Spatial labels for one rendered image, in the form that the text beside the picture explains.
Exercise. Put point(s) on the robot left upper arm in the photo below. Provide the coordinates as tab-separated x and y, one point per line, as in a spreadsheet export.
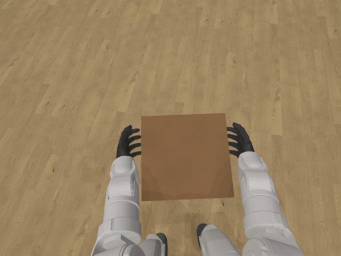
128	249

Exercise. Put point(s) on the robot right upper arm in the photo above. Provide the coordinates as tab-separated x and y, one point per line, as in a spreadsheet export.
261	246

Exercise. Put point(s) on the robot left thigh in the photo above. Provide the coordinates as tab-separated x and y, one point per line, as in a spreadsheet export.
153	247

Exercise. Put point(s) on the left robot forearm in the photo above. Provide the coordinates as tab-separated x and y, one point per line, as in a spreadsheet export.
121	210

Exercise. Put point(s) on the robot left shin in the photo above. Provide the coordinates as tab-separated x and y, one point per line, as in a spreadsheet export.
153	236

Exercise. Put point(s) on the right robot hand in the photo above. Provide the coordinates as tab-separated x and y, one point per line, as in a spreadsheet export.
243	143

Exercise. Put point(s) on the left robot hand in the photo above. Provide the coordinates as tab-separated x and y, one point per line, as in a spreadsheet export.
123	148

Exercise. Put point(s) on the right robot forearm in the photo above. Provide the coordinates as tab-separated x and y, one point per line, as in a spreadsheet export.
263	216

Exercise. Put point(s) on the carton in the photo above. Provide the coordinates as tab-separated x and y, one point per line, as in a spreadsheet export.
185	157

